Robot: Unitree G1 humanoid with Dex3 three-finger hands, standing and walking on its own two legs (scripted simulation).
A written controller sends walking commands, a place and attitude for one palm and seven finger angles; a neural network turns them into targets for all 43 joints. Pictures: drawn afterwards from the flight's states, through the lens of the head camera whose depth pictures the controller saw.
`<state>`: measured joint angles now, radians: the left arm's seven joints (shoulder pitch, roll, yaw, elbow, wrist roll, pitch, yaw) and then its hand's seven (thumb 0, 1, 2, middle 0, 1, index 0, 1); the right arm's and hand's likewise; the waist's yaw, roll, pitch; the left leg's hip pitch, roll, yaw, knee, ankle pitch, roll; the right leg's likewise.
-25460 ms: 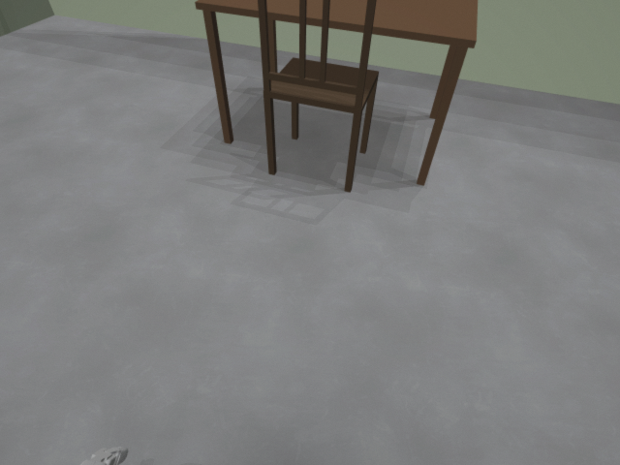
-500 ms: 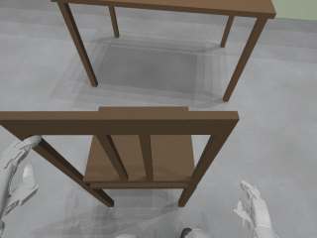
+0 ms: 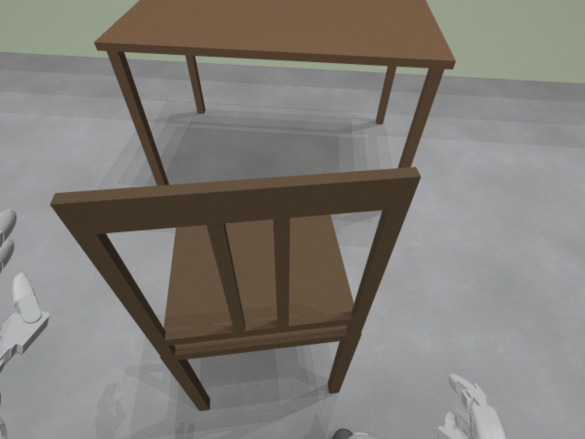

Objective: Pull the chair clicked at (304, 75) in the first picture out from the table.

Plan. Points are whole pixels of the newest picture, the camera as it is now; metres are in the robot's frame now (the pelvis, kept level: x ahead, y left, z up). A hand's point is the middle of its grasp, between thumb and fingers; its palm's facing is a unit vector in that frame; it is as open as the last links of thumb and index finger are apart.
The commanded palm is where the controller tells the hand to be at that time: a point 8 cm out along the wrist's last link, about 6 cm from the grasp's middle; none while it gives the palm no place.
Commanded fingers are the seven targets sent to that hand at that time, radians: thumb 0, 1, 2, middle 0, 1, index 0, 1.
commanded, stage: step back with the hand held close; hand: left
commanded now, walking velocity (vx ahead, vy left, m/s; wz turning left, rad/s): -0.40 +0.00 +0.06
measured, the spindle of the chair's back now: (229, 284) +0.36 +0.13 -0.05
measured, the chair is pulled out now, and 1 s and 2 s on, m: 0.71 0.71 0.71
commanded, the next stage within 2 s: stop stepping back and stand still in 0.24 s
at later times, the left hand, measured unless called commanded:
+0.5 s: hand out of the picture +0.11 +0.27 +0.16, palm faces +0.37 -0.78 -0.51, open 7.4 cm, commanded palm +0.04 +0.31 +0.18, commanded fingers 0.00 0.90 0.90 -0.20 -0.30 -0.20 -0.30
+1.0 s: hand out of the picture +0.03 +0.25 +0.17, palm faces +0.46 -0.77 -0.44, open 7.4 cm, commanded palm -0.03 +0.30 +0.18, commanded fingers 0.00 0.90 0.90 -0.20 -0.30 -0.20 -0.30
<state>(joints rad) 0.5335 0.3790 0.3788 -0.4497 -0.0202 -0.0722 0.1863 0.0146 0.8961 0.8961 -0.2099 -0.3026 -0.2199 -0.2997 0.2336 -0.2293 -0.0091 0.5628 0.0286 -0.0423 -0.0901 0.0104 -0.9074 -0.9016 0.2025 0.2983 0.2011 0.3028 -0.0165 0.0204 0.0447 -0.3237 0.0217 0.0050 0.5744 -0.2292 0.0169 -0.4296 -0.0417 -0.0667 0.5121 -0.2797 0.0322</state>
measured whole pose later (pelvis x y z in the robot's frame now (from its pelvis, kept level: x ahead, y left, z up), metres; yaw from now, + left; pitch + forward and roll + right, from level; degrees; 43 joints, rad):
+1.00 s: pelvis -0.16 +0.00 +0.00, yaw +3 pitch -2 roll -1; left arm 0.55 0.38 0.39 -0.52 -0.01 -0.19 0.16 0.02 0.89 0.90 -0.21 -0.30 -0.22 -0.30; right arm 0.26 -0.23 -0.01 0.69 0.00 -0.09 -0.09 0.01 -0.91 -0.90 0.20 0.30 0.20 0.30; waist -0.01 0.00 0.01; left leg -0.26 -0.01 0.00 0.60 -0.42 0.04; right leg -0.35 0.00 -0.03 0.52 -0.23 -0.02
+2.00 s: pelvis -0.17 -0.03 +0.01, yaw +3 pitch -1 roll -1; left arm 0.38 0.21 0.00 1.01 0.01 0.04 0.02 0.00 0.93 0.90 -0.20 -0.30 -0.20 -0.29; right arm 0.39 -0.17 0.00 1.03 -0.02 0.03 -0.01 0.00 -0.92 -0.90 0.20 0.30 0.20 0.30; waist 0.00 0.03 0.05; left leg -0.27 0.02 -0.01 0.50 -0.22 0.00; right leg -0.21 -0.01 -0.12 0.48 -0.25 -0.03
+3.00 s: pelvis -0.16 -0.03 +0.01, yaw +2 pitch -1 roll +0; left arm 0.33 0.11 -0.02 1.07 0.01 0.00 0.04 0.00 0.91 0.90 -0.20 -0.30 -0.20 -0.29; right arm 0.33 -0.10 0.01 1.10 0.00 0.00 -0.04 0.00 -0.91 -0.90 0.20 0.30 0.20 0.30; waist 0.00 0.01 0.05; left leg -0.21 0.01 0.00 0.46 -0.23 0.00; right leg -0.16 -0.01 -0.10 0.44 -0.26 -0.02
